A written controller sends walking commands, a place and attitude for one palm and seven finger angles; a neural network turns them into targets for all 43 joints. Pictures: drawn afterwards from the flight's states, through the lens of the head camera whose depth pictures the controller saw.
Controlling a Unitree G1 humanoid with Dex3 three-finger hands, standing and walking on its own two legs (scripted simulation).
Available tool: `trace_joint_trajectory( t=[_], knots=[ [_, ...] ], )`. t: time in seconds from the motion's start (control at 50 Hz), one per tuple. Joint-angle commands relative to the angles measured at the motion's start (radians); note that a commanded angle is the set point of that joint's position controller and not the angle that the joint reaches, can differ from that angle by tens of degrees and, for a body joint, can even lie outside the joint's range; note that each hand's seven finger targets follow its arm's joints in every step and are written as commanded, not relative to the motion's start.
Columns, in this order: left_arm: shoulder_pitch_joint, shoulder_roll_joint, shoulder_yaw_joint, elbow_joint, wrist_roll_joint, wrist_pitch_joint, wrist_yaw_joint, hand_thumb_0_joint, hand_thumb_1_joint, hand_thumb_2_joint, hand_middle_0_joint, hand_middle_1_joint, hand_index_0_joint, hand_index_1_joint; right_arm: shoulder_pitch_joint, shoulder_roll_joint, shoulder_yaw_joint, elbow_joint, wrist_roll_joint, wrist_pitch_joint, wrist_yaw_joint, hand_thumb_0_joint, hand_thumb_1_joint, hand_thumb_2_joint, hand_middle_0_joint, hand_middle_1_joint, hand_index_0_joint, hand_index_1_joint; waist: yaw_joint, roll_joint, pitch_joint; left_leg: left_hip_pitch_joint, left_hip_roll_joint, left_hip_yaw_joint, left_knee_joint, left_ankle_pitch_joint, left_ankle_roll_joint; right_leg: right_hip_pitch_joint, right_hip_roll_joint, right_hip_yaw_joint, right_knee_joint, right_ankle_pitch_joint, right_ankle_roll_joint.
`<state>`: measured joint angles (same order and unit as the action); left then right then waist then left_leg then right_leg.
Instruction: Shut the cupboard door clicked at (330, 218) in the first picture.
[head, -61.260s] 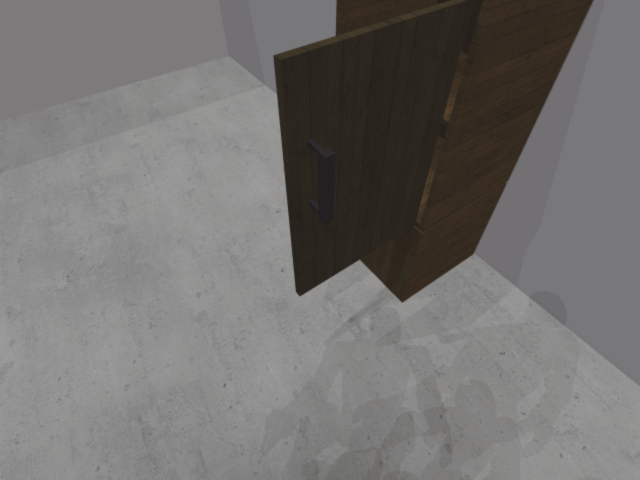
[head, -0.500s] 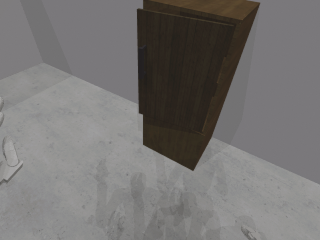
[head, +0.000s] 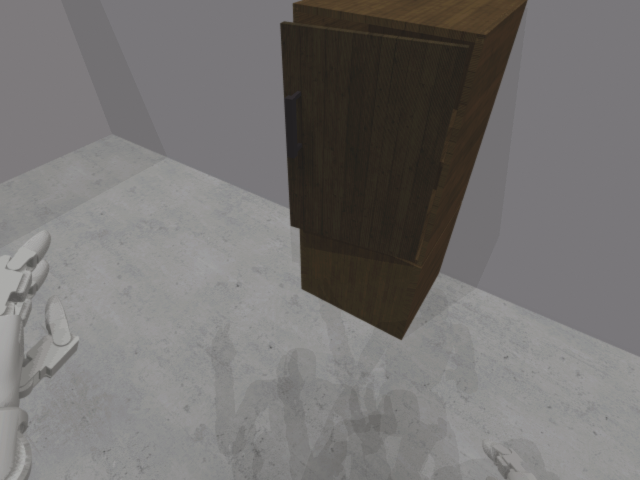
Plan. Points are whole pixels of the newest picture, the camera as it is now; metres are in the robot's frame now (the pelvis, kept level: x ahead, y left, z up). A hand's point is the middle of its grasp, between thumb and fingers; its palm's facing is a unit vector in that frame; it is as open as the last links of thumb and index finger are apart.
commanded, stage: let the arm hang, fingers relaxed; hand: left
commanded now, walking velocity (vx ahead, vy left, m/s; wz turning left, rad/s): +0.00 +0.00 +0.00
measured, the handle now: (294, 125) +0.92 +0.13 +0.03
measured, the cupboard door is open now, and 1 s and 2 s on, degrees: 10 10 10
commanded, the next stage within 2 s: look to check the result in 1.06 s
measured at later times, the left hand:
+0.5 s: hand out of the picture -0.05 +0.21 -0.17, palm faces -0.01 -0.97 -0.23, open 7.3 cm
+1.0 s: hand out of the picture +0.08 +0.20 -0.16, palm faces -0.03 -0.97 -0.25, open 7.4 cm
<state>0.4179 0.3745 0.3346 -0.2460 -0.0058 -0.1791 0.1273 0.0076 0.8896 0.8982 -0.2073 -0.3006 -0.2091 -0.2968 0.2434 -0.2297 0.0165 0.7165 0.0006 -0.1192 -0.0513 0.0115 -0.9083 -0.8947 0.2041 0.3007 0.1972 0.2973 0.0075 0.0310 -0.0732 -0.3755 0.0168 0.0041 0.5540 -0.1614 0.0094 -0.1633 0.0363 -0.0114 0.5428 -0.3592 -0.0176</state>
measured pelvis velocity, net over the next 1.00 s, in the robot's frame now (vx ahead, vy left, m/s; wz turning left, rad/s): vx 0.03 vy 0.00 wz -0.02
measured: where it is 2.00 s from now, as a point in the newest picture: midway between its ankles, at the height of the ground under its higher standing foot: outside the picture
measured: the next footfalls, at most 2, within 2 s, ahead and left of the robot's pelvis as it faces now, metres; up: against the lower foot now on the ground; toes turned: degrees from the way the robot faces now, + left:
none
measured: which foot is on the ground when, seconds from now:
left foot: down 0.00-1.00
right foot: down 0.00-1.00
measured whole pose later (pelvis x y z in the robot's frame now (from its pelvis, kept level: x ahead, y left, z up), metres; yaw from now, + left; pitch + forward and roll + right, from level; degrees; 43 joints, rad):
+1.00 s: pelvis +0.03 +0.00 +0.01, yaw -1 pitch -2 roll +0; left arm 0.20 0.23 0.00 1.10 0.01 -0.01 0.02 0.00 0.91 0.90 -0.20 -0.30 -0.20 -0.30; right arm 0.18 -0.25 0.00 1.11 -0.01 0.01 -0.02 0.00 -0.91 -0.89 0.20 0.30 0.20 0.30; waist -0.01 0.00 0.01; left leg -0.23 0.01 0.03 0.39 -0.13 0.01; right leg -0.02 0.02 0.02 0.36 -0.31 -0.02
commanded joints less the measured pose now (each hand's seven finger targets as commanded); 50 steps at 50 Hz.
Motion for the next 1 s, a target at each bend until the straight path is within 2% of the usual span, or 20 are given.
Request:
trace_joint_trajectory(
  t=[0.0, 0.02, 0.04, 0.08, 0.1, 0.12, 0.16, 0.2, 0.22, 0.26, 0.3, 0.32, 0.4, 0.42, 0.6, 0.72, 0.8, 0.98],
  knots=[
    [-0.045, 0.009, -0.227, 0.471, 0.036, 0.188, -0.131, 0.000, 0.900, 0.900, -0.200, -0.300, -0.200, -0.300, -0.109, -0.232, -0.067, -0.015, -0.011, 0.042, 0.042, 0.000, -0.900, -0.900, 0.200, 0.300, 0.200, 0.300, -0.001, -0.053, 0.046, 0.021, 0.122, -0.127, -0.054, 0.069, 0.050, -0.162, -0.081, 0.047, -0.020, 0.034, -0.025],
    [-0.069, 0.028, -0.233, 0.526, 0.040, 0.181, -0.133, 0.000, 0.900, 0.900, -0.200, -0.300, -0.200, -0.300, -0.107, -0.232, -0.064, -0.010, -0.015, 0.052, 0.042, 0.000, -0.900, -0.900, 0.200, 0.300, 0.200, 0.300, -0.003, -0.144, 0.032, 0.052, 0.111, -0.125, -0.032, 0.086, 0.046, -0.168, -0.087, 0.066, -0.048, 0.042, -0.034],
    [-0.088, 0.045, -0.240, 0.576, 0.038, 0.174, -0.132, 0.000, 0.900, 0.900, -0.200, -0.300, -0.200, -0.300, -0.113, -0.231, -0.059, -0.008, -0.015, 0.061, 0.042, 0.000, -0.900, -0.900, 0.200, 0.300, 0.200, 0.300, -0.006, -0.208, 0.026, 0.068, 0.091, -0.120, -0.001, 0.096, 0.043, -0.175, -0.111, 0.099, -0.089, 0.068, -0.045],
    [-0.144, 0.075, -0.252, 0.690, 0.037, 0.167, -0.127, 0.000, 0.900, 0.900, -0.200, -0.300, -0.200, -0.300, -0.112, -0.221, -0.057, 0.012, -0.019, 0.080, 0.047, 0.000, -0.900, -0.900, 0.200, 0.300, 0.200, 0.300, -0.021, -0.258, 0.029, 0.098, 0.045, -0.089, 0.052, 0.096, 0.025, -0.192, -0.165, 0.158, -0.135, 0.150, -0.076],
    [-0.171, 0.078, -0.260, 0.747, 0.036, 0.167, -0.123, 0.000, 0.900, 0.900, -0.200, -0.300, -0.200, -0.300, -0.107, -0.217, -0.056, 0.030, -0.024, 0.090, 0.049, 0.000, -0.900, -0.900, 0.200, 0.300, 0.200, 0.300, -0.030, -0.235, 0.031, 0.111, 0.034, -0.079, 0.056, 0.093, 0.017, -0.188, -0.176, 0.166, -0.138, 0.186, -0.088],
    [-0.184, 0.083, -0.269, 0.797, 0.034, 0.170, -0.118, 0.000, 0.900, 0.900, -0.200, -0.300, -0.200, -0.300, -0.101, -0.214, -0.052, 0.043, -0.026, 0.098, 0.049, 0.000, -0.900, -0.900, 0.200, 0.300, 0.200, 0.300, -0.032, -0.184, 0.033, 0.128, 0.037, -0.076, 0.044, 0.122, 0.013, -0.180, -0.173, 0.157, -0.126, 0.211, -0.089],
    [-0.180, 0.058, -0.286, 0.900, 0.028, 0.175, -0.112, 0.000, 0.900, 0.900, -0.200, -0.300, -0.200, -0.300, -0.094, -0.193, -0.044, 0.077, -0.029, 0.107, 0.047, 0.000, -0.900, -0.900, 0.200, 0.300, 0.200, 0.300, -0.032, -0.039, 0.019, 0.164, 0.062, -0.094, -0.022, 0.197, 0.014, -0.138, -0.141, 0.132, -0.100, 0.223, -0.060],
    [-0.149, 0.039, -0.293, 1.002, 0.023, 0.179, -0.111, 0.000, 0.900, 0.900, -0.200, -0.300, -0.200, -0.300, -0.090, -0.186, -0.040, 0.120, -0.027, 0.111, 0.041, 0.000, -0.900, -0.900, 0.200, 0.300, 0.200, 0.300, -0.019, 0.082, 0.011, 0.163, 0.086, -0.123, -0.089, 0.159, 0.026, -0.083, -0.112, 0.109, -0.110, 0.141, -0.037],
    [-0.137, 0.043, -0.291, 1.045, 0.023, 0.179, -0.111, 0.000, 0.900, 0.900, -0.200, -0.300, -0.200, -0.300, -0.096, -0.190, -0.041, 0.134, -0.023, 0.113, 0.038, 0.000, -0.900, -0.900, 0.200, 0.300, 0.200, 0.300, -0.010, 0.076, 0.029, 0.155, 0.089, -0.131, -0.104, 0.137, 0.028, -0.071, -0.105, 0.110, -0.134, 0.126, -0.035],
    [-0.115, 0.011, -0.286, 1.125, 0.022, 0.179, -0.112, 0.000, 0.900, 0.900, -0.200, -0.300, -0.200, -0.300, -0.081, -0.170, -0.043, 0.177, -0.024, 0.116, 0.029, 0.000, -0.900, -0.900, 0.200, 0.300, 0.200, 0.300, -0.011, 0.124, 0.043, 0.164, 0.087, -0.129, -0.141, 0.048, 0.025, -0.064, -0.107, 0.112, -0.171, 0.094, -0.042],
    [-0.096, 0.014, -0.286, 1.192, 0.020, 0.179, -0.115, 0.000, 0.900, 0.900, -0.200, -0.300, -0.200, -0.300, -0.064, -0.170, -0.046, 0.217, -0.020, 0.116, 0.023, 0.000, -0.900, -0.900, 0.200, 0.300, 0.200, 0.300, -0.008, 0.168, 0.042, 0.169, 0.087, -0.134, -0.171, 0.000, 0.026, -0.040, -0.106, 0.110, -0.189, 0.093, -0.048],
    [-0.088, 0.020, -0.286, 1.216, 0.020, 0.175, -0.115, 0.000, 0.900, 0.900, -0.200, -0.300, -0.200, -0.300, -0.058, -0.184, -0.050, 0.228, -0.016, 0.116, 0.020, 0.000, -0.900, -0.900, 0.200, 0.300, 0.200, 0.300, -0.005, 0.112, 0.044, 0.191, 0.092, -0.132, -0.161, 0.023, 0.029, -0.039, -0.106, 0.109, -0.207, 0.111, -0.049],
    [-0.080, 0.006, -0.297, 1.302, 0.017, 0.170, -0.115, 0.000, 0.900, 0.900, -0.200, -0.300, -0.200, -0.300, -0.018, -0.181, -0.055, 0.289, -0.011, 0.114, 0.015, 0.000, -0.900, -0.900, 0.200, 0.300, 0.200, 0.300, -0.017, 0.044, 0.064, 0.227, 0.096, -0.118, -0.172, 0.033, 0.028, -0.047, -0.117, 0.106, -0.242, 0.124, -0.048],
    [-0.074, 0.004, -0.297, 1.313, 0.017, 0.169, -0.114, 0.000, 0.900, 0.900, -0.200, -0.300, -0.200, -0.300, -0.016, -0.184, -0.057, 0.295, -0.008, 0.115, 0.013, 0.000, -0.900, -0.900, 0.200, 0.300, 0.200, 0.300, -0.015, 0.007, 0.069, 0.238, 0.099, -0.113, -0.170, 0.047, 0.030, -0.051, -0.117, 0.104, -0.251, 0.128, -0.049],
    [-0.079, 0.013, -0.306, 1.361, 0.018, 0.169, -0.105, 0.000, 0.900, 0.900, -0.200, -0.300, -0.200, -0.300, -0.016, -0.180, -0.058, 0.346, -0.010, 0.121, 0.017, 0.000, -0.900, -0.900, 0.200, 0.300, 0.200, 0.300, -0.016, -0.065, 0.139, 0.238, 0.096, -0.096, -0.200, 0.024, 0.027, -0.075, -0.125, 0.104, -0.274, 0.100, -0.043],
    [-0.101, 0.027, -0.303, 1.347, 0.020, 0.165, -0.102, 0.000, 0.900, 0.900, -0.200, -0.300, -0.200, -0.300, -0.036, -0.176, -0.056, 0.351, -0.011, 0.118, 0.022, 0.000, -0.900, -0.900, 0.200, 0.300, 0.200, 0.300, -0.011, -0.071, 0.142, 0.241, 0.093, -0.085, -0.198, 0.073, 0.025, -0.065, -0.130, 0.104, -0.278, 0.145, -0.037],
    [-0.130, 0.021, -0.304, 1.338, 0.019, 0.166, -0.102, 0.000, 0.900, 0.900, -0.200, -0.300, -0.200, -0.300, -0.049, -0.168, -0.052, 0.357, -0.016, 0.117, 0.023, 0.000, -0.900, -0.900, 0.200, 0.300, 0.200, 0.300, -0.014, -0.036, 0.154, 0.233, 0.091, -0.086, -0.210, 0.069, 0.019, -0.060, -0.131, 0.108, -0.277, 0.148, -0.033],
    [-0.160, 0.025, -0.296, 1.324, 0.019, 0.161, -0.102, 0.000, 0.900, 0.900, -0.200, -0.300, -0.200, -0.300, -0.062, -0.170, -0.049, 0.351, -0.016, 0.107, 0.020, 0.000, -0.900, -0.900, 0.200, 0.300, 0.200, 0.300, -0.012, -0.014, 0.105, 0.256, 0.095, -0.079, -0.201, 0.169, 0.017, -0.003, -0.135, 0.107, -0.272, 0.258, -0.028]
  ],
)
